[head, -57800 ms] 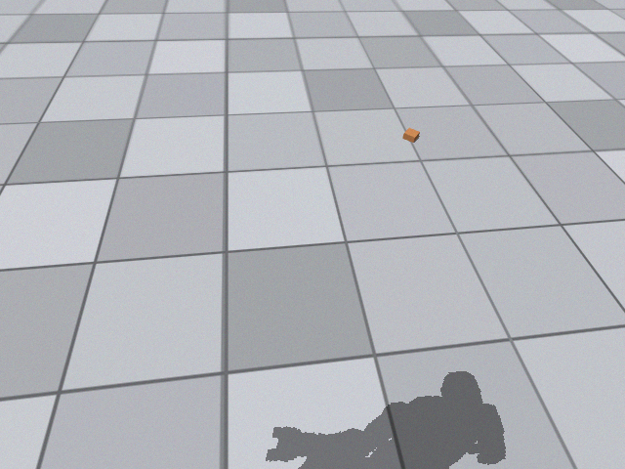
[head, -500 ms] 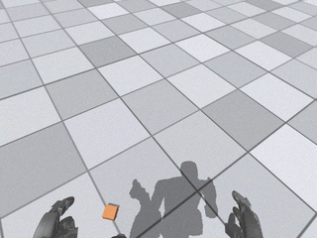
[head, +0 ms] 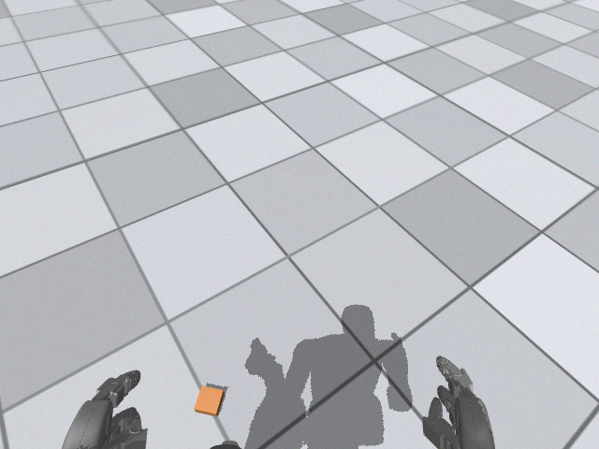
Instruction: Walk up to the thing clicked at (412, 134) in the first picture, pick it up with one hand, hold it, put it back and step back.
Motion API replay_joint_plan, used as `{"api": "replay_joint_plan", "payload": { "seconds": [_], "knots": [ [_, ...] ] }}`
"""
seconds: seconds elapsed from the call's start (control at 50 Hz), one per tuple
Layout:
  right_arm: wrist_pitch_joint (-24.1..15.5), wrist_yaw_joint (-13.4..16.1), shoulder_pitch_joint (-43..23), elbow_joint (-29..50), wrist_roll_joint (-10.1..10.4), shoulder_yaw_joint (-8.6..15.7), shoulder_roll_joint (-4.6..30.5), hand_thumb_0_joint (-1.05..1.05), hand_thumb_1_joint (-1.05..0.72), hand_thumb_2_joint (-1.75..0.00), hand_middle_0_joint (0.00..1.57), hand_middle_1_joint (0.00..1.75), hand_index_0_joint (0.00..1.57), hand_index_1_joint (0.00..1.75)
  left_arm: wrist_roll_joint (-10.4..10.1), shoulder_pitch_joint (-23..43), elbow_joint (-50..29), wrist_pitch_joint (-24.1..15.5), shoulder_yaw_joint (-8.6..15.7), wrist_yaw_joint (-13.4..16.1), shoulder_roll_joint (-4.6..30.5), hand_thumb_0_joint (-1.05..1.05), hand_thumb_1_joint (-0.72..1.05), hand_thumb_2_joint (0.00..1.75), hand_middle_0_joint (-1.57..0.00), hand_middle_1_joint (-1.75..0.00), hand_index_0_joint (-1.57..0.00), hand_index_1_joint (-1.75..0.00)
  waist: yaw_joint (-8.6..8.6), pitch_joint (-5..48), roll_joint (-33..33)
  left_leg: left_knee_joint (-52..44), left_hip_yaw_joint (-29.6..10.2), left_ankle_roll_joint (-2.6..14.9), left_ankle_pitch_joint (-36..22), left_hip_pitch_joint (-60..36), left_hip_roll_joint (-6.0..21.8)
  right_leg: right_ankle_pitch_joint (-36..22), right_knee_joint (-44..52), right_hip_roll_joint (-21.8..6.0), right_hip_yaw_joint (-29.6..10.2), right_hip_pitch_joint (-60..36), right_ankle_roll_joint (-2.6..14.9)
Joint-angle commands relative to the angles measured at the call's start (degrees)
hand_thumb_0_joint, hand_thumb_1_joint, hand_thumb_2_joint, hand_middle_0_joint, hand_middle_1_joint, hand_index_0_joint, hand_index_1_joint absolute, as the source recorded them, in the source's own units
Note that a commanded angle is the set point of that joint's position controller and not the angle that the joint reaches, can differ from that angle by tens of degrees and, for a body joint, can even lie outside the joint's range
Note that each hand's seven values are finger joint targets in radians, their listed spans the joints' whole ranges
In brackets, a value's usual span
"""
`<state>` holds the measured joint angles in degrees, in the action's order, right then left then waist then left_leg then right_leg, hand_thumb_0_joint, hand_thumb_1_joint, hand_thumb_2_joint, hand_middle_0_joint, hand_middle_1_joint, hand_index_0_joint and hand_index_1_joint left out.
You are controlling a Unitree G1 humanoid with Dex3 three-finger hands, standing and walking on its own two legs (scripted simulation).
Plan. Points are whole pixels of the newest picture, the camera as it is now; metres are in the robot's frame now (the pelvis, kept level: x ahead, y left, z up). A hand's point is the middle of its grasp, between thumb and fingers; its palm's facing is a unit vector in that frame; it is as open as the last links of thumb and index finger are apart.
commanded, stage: home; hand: left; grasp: from above
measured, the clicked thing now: (209, 401) +0.37 +0.21 -0.70
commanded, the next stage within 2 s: stand in 0.74 s
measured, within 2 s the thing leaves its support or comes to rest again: neither
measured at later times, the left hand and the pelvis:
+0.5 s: hand (141, 436) +0.16 +0.18 -0.04, palm faces +0.03 -0.98 -0.21, open 7.4 cm; pelvis +0.00 +0.00 +0.00, yaw +0 degrees
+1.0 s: hand (121, 446) +0.16 +0.21 -0.08, palm faces +0.02 -0.95 -0.31, open 7.4 cm; pelvis +0.00 +0.00 +0.02, yaw +1 degrees
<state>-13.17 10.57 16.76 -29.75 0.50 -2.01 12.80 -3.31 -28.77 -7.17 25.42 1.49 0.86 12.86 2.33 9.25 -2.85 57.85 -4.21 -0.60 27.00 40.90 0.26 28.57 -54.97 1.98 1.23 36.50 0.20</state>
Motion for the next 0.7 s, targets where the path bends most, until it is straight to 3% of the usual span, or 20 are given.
{"api": "replay_joint_plan", "payload": {
  "seconds": [0.0,0.06,0.08,0.2,0.22,0.26,0.32,0.34,0.36,0.38,0.4,0.52,0.56,0.6,0.68],
  "knots": [
    [-3.3,0.8,-3.4,9.1,0.0,2.9,6.9,0.00,-0.90,-0.90,0.20,0.30,0.20,0.30,0.6,1.3,-11.0,-2.5,3.2,0.8,6.1,0.00,0.90,0.90,-0.20,-0.30,-0.20,-0.30,0.42,5.0,1.3,-7.9,2.0,1.78,-13.0,-8.3,-0.4,-13.7,9.8,0.0,1.1,-1.1,-0.43],
    [-3.3,0.7,-3.6,8.8,-0.2,3.2,7.1,0.00,-0.90,-0.90,0.20,0.30,0.20,0.30,0.6,1.4,-11.8,-2.6,4.3,0.8,7.0,0.00,0.90,0.90,-0.20,-0.30,-0.20,-0.30,0.00,5.5,1.0,-8.4,1.7,1.66,-12.3,-8.5,-0.3,-12.6,9.6,0.1,1.4,-1.2,-0.24],
    [-3.3,0.7,-3.7,9.0,-0.2,2.9,6.7,0.00,-0.90,-0.90,0.20,0.30,0.20,0.30,0.7,0.5,-9.9,-2.5,3.2,0.7,5.8,0.00,0.90,0.90,-0.20,-0.30,-0.20,-0.30,0.18,4.5,0.9,-8.3,1.7,1.62,-12.2,-7.9,-0.3,-12.6,9.7,0.1,1.4,-0.9,-0.35],
    [-3.0,0.6,-3.7,9.2,-0.1,3.2,6.9,0.00,-0.90,-0.90,0.20,0.30,0.20,0.30,0.8,2.1,-12.6,-2.7,4.2,0.9,7.3,0.00,0.90,0.90,-0.20,-0.30,-0.20,-0.30,-0.18,4.5,0.0,-8.9,1.5,1.46,-11.4,-7.7,-0.3,-11.7,9.5,0.2,1.5,-0.8,-0.01],
    [-3.0,0.6,-4.0,9.1,0.0,2.9,6.7,0.00,-0.90,-0.90,0.20,0.30,0.20,0.30,0.8,0.2,-9.3,-2.3,2.7,0.7,5.6,0.00,0.90,0.90,-0.20,-0.30,-0.20,-0.30,0.18,3.1,0.5,-9.1,1.4,1.57,-10.9,-7.4,-0.3,-11.2,9.8,0.2,1.6,-0.2,-0.05],
    [-3.1,0.5,-3.9,9.3,0.0,3.0,6.9,0.00,-0.90,-0.90,0.20,0.30,0.20,0.30,0.4,2.0,-12.5,-2.6,3.9,0.8,6.7,0.00,0.90,0.90,-0.20,-0.30,-0.20,-0.30,-0.41,3.6,-0.3,-9.7,1.1,1.45,-9.3,-7.2,-0.2,-9.6,9.6,0.2,1.7,-0.6,0.09],
    [-3.0,0.5,-4.1,9.6,0.0,3.0,6.7,0.00,-0.90,-0.90,0.20,0.30,0.20,0.30,0.7,0.3,-10.4,-2.4,3.0,0.7,5.7,0.00,0.90,0.90,-0.20,-0.30,-0.20,-0.30,0.02,3.6,0.5,-9.2,1.2,1.54,-9.5,-6.9,-0.3,-9.8,9.9,0.3,1.7,-0.3,0.00],
    [-3.0,0.5,-3.8,9.7,0.0,3.2,7.1,0.00,-0.90,-0.90,0.20,0.30,0.20,0.30,0.5,1.6,-13.2,-2.6,4.1,0.9,7.0,0.00,0.90,0.90,-0.20,-0.30,-0.20,-0.30,-0.09,4.9,0.4,-9.1,1.4,1.55,-10.1,-7.8,-0.2,-10.3,9.6,0.3,1.6,-0.8,0.06],
    [-3.0,0.5,-3.8,9.4,0.0,3.0,6.7,0.00,-0.90,-0.90,0.20,0.30,0.20,0.30,0.5,0.0,-10.5,-2.3,3.0,0.8,5.5,0.00,0.90,0.90,-0.20,-0.30,-0.20,-0.30,-0.11,4.3,0.4,-8.9,1.4,1.50,-10.6,-7.3,-0.3,-10.8,9.6,0.2,1.6,-0.5,0.02],
    [-2.9,0.5,-3.6,9.7,-0.1,3.2,7.0,0.00,-0.90,-0.90,0.20,0.30,0.20,0.30,0.6,1.6,-12.9,-2.6,3.8,0.9,6.9,0.00,0.90,0.90,-0.20,-0.30,-0.20,-0.30,0.11,4.8,0.2,-8.8,1.5,1.53,-10.9,-7.8,-0.2,-11.1,9.4,0.3,1.5,-0.5,0.02],
    [-2.9,0.5,-3.6,9.4,-0.1,3.1,7.0,0.00,-0.90,-0.90,0.20,0.30,0.20,0.30,0.6,0.1,-10.8,-2.5,3.0,0.7,5.6,0.00,0.90,0.90,-0.20,-0.30,-0.20,-0.30,0.18,4.8,0.5,-8.8,1.3,1.50,-11.4,-8.0,-0.2,-11.5,9.1,0.3,1.6,-0.7,0.00],
    [-2.8,0.5,-3.3,9.5,0.0,3.3,7.0,0.00,-0.90,-0.90,0.20,0.30,0.20,0.30,0.5,1.1,-13.2,-2.9,4.0,0.8,7.1,0.00,0.90,0.90,-0.20,-0.30,-0.20,-0.30,-0.01,5.9,0.1,-8.2,1.5,1.60,-12.2,-8.2,-0.3,-12.5,9.1,0.1,1.3,-0.9,-0.06],
    [-2.7,0.5,-3.7,9.4,0.0,3.1,6.9,0.00,-0.90,-0.90,0.20,0.30,0.20,0.30,0.4,-0.9,-10.1,-2.3,2.9,0.7,5.5,0.00,0.90,0.90,-0.20,-0.30,-0.20,-0.30,-0.10,4.5,0.4,-8.4,1.3,1.48,-12.6,-7.6,-0.2,-12.7,9.1,0.3,1.7,-0.7,-0.05],
    [-2.6,0.4,-3.6,9.6,0.1,3.3,7.1,0.00,-0.90,-0.90,0.20,0.30,0.20,0.30,0.4,1.6,-13.2,-2.8,4.4,1.0,7.4,0.00,0.90,0.90,-0.20,-0.30,-0.20,-0.30,-0.17,4.7,0.5,-8.5,1.4,1.57,-11.4,-7.5,-0.3,-11.8,9.3,0.2,1.5,-0.8,-0.06],
    [-2.5,0.4,-3.7,9.8,0.1,3.3,7.2,0.00,-0.90,-0.90,0.20,0.30,0.20,0.30,0.5,0.6,-12.0,-2.5,3.2,0.9,6.4,0.00,0.90,0.90,-0.20,-0.30,-0.20,-0.30,0.18,4.0,0.9,-8.3,1.7,1.63,-11.4,-7.4,-0.3,-11.7,9.5,0.2,1.4,-0.3,-0.08]
  ]
}}
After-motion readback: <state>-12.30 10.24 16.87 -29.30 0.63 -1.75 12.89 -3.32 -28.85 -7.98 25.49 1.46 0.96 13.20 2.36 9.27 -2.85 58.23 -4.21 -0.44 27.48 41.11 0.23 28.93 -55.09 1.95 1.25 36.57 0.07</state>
